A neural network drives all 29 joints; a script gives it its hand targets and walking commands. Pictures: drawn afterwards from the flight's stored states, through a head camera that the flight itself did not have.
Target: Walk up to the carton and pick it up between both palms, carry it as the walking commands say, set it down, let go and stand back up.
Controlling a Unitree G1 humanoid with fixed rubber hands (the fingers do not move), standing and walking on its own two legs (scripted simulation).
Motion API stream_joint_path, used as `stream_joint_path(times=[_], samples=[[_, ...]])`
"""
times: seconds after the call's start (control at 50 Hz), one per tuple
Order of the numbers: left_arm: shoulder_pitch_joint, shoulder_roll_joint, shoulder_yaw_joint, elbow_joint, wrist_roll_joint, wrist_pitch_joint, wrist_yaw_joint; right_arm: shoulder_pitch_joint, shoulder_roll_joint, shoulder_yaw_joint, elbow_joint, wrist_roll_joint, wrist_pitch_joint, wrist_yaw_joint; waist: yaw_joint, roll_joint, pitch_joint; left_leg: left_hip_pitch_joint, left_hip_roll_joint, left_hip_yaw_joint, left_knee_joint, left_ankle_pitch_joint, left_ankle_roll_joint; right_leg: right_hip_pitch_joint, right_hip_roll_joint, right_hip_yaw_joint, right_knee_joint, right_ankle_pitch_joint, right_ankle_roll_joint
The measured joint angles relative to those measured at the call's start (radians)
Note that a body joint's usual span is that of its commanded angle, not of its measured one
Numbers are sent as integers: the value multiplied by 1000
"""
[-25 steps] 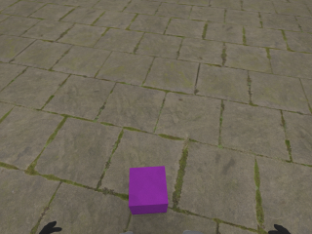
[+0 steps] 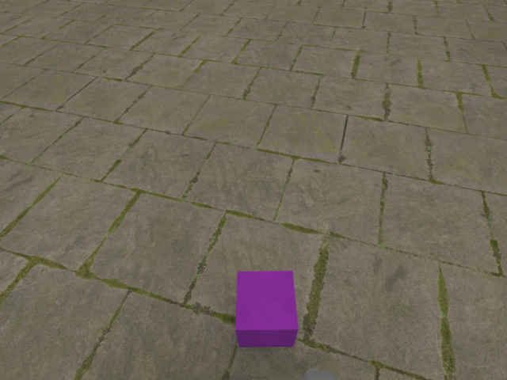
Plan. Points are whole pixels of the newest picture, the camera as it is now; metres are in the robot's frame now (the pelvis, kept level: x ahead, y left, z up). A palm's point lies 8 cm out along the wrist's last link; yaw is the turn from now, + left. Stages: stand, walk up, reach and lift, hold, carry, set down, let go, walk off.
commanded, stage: walk up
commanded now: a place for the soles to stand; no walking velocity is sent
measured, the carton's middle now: (265, 309) +0.47 -0.01 -0.66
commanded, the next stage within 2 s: stand in 1.50 s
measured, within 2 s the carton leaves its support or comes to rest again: neither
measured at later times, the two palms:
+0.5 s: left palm out of the picture +0.16 +0.31 -0.10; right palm out of the picture +0.11 -0.30 -0.09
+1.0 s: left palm out of the picture +0.14 +0.29 -0.09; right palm out of the picture +0.10 -0.32 -0.10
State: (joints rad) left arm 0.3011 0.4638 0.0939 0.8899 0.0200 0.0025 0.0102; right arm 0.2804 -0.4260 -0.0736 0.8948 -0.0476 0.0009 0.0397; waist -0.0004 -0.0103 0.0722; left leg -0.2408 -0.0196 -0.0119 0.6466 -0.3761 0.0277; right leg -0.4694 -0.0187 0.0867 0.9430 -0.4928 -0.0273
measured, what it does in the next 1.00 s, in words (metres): steps on the spot: right foot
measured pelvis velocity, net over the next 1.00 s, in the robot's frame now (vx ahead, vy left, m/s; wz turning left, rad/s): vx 0.04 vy -0.01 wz -0.06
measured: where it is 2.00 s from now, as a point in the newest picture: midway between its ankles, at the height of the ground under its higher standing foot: outside the picture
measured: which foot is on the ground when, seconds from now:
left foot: down 0.00-1.00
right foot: up 0.00-0.14, down 0.16-1.00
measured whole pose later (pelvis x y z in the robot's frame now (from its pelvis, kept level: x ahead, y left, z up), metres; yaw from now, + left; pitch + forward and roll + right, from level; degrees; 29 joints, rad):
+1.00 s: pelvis +0.04 -0.01 +0.02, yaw -3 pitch -2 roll +1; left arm 0.09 0.36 0.02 1.07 0.01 -0.01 -0.01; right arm 0.11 -0.37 0.00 1.09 -0.01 -0.02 0.01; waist 0.00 0.00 0.08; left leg -0.03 0.02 0.03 0.35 -0.28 -0.02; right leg -0.24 0.04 0.05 0.42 -0.14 -0.03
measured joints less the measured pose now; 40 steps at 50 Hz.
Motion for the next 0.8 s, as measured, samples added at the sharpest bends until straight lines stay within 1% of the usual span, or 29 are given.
stream_joint_path(times=[0.04,0.08,0.1,0.12,0.16,0.18,0.22,0.24,0.28,0.32,0.38,0.44,0.5,0.62,0.72,0.8], samples=[[-3,2,0,9,-9,-14,-7,14,15,9,-5,8,-17,-10,-13,-5,7,27,-1,-6,-41,24,-7,-11,17,-6,-8,29,5],[-7,-4,-4,10,-13,-24,-13,18,24,19,-8,15,-23,-15,-15,-4,16,50,2,-3,-62,32,-14,8,20,-33,-82,73,13],[-9,-11,-6,8,-17,-29,-16,17,22,26,-10,21,-24,-16,-14,3,19,55,7,-2,-57,26,-17,30,21,-55,-140,116,14],[-11,-19,-10,7,-21,-34,-17,14,20,32,-12,26,-23,-17,-12,11,23,56,13,0,-41,14,-18,63,23,-73,-208,166,13],[-15,-29,-14,5,-17,-40,-16,0,17,40,-14,33,-18,-22,-5,17,29,45,18,10,23,-30,-23,126,35,-71,-323,277,5],[-27,-41,-15,10,-12,-39,-15,-11,14,42,-9,38,-16,-26,-4,33,35,39,29,7,57,-53,-22,128,46,-75,-317,299,6],[-49,-61,-34,9,-5,-34,-15,-27,17,48,-1,47,-10,-33,-10,46,29,22,28,-9,86,-88,-3,121,48,-85,-292,271,8],[-60,-66,-43,6,-4,-31,-15,-35,24,50,6,46,-11,-35,-8,38,25,25,21,-4,77,-83,-2,116,40,-81,-282,256,8],[-78,-80,-55,5,-10,-21,-19,-47,35,58,26,43,-19,-37,-2,19,8,40,6,11,26,-35,-11,109,25,-64,-282,244,13],[-95,-93,-66,12,-18,-13,-27,-54,43,66,43,36,-28,-36,8,7,-7,60,1,26,-17,-23,-11,114,24,-47,-302,249,16],[-122,-99,-71,23,-20,-18,-29,-74,50,74,56,37,-36,-37,7,-1,-5,83,9,30,-49,-19,-11,139,32,-43,-344,269,28],[-154,-90,-74,41,-22,-24,-24,-103,57,78,67,41,-42,-41,1,-21,6,106,7,33,-84,-7,-15,155,30,-39,-363,273,26],[-192,-82,-79,59,-30,-18,-19,-128,55,76,80,46,-42,-46,3,-34,16,123,5,38,-117,9,-20,164,29,-34,-381,282,24],[-234,-74,-84,82,-26,0,-17,-174,42,58,92,50,-32,-51,0,-33,47,144,4,52,-159,33,-22,171,31,-20,-402,300,21],[-238,-85,-88,121,-19,0,-21,-189,40,55,117,45,-19,-44,-6,-4,42,169,11,53,-198,52,-25,192,38,-20,-436,316,18],[-232,-92,-83,138,-17,1,-23,-184,47,62,143,41,-19,-38,-3,9,31,183,15,49,-232,69,-32,203,41,-24,-458,326,11]])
